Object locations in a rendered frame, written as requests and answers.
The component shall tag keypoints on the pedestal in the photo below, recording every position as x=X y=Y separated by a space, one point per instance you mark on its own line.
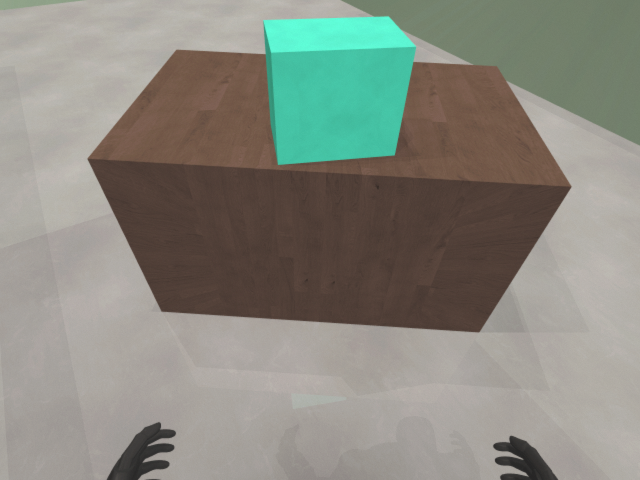
x=428 y=238

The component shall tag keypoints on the robot left hand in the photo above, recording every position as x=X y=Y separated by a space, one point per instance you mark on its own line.
x=130 y=466

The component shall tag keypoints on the robot right hand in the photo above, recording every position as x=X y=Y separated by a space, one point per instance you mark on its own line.
x=532 y=464

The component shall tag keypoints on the carton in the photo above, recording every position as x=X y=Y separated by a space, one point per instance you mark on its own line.
x=337 y=87

